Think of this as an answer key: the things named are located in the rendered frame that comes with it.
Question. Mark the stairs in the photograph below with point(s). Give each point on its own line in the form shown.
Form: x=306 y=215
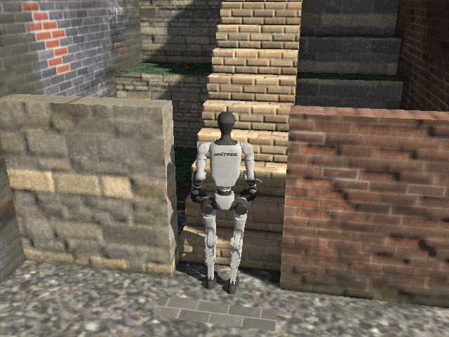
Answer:
x=254 y=76

